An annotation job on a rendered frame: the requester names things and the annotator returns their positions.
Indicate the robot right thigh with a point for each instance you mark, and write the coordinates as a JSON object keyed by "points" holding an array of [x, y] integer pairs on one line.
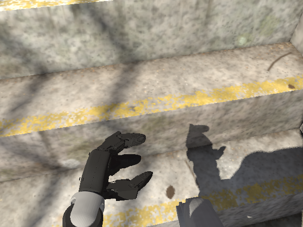
{"points": [[197, 212]]}

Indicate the robot left forearm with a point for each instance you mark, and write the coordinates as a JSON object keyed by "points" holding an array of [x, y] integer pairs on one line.
{"points": [[85, 210]]}

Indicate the left robot hand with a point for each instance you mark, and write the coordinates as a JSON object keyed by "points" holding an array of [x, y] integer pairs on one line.
{"points": [[104, 161]]}

